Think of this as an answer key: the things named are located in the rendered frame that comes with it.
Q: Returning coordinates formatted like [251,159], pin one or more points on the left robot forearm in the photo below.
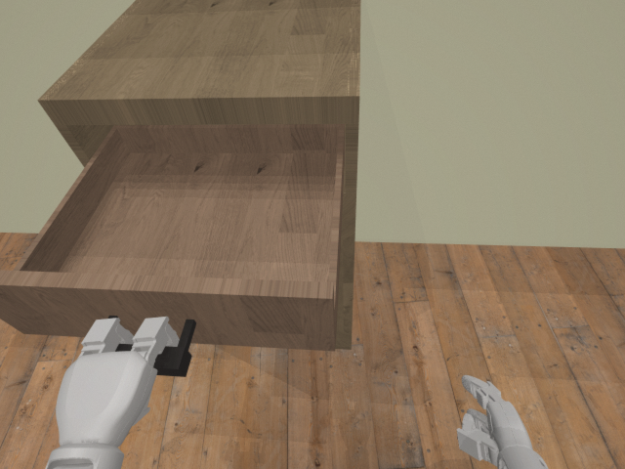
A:
[85,456]

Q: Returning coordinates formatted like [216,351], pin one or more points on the robot right hand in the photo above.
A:
[483,437]

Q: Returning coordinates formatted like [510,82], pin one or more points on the robot left hand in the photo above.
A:
[104,393]

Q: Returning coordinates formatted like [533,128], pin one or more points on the drawer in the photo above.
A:
[237,227]

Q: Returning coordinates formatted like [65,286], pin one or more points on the right robot forearm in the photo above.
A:
[520,458]

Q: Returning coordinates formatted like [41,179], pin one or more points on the cabinet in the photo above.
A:
[223,62]

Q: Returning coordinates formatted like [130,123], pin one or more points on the handle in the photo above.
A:
[174,361]

